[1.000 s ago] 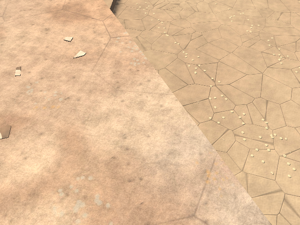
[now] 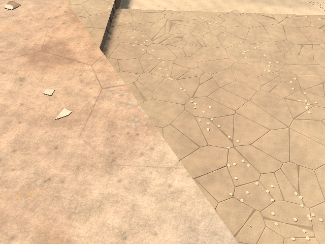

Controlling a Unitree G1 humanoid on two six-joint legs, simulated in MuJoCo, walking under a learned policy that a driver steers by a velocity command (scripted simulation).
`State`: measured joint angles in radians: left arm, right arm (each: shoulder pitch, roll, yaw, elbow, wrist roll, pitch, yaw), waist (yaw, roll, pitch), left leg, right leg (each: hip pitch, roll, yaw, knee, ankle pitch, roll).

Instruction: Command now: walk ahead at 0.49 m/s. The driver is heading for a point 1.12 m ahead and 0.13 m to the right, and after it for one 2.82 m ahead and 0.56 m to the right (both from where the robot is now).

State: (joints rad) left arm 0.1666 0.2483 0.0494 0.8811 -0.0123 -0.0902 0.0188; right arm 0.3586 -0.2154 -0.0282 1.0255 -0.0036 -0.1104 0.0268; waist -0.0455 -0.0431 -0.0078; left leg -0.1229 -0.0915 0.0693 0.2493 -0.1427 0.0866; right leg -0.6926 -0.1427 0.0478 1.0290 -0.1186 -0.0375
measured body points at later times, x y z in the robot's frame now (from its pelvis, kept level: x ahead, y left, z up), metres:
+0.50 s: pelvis +0.28 -0.08 +0.00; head +0.30 -0.09 +0.45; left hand +0.32 +0.18 -0.13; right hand +0.38 -0.35 -0.14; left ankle +0.32 +0.09 -0.66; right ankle +0.30 -0.16 -0.75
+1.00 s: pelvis +0.56 -0.01 -0.01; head +0.58 +0.01 +0.44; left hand +0.62 +0.26 -0.15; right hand +0.65 -0.27 -0.13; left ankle +0.61 +0.07 -0.75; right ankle +0.50 -0.16 -0.66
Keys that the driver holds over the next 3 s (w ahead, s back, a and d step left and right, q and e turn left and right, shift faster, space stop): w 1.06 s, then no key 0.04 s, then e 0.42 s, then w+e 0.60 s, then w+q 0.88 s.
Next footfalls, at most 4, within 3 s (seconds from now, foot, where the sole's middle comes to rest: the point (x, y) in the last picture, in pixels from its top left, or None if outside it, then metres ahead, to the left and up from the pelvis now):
0.28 right None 0.34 -0.16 -0.78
0.84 left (144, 215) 0.65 0.07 -0.78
1.26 right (187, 175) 0.85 -0.13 -0.78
1.64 left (140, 168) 0.89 0.09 -0.78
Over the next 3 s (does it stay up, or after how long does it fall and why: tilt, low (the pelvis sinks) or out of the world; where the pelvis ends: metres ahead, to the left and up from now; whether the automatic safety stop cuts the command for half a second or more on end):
stays up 1.26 -0.32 -0.12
